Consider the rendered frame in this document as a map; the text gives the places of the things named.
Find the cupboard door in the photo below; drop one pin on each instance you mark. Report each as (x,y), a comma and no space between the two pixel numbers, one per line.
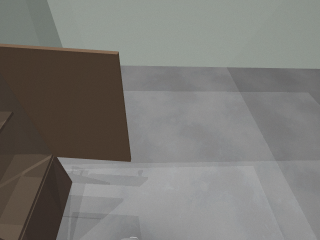
(74,98)

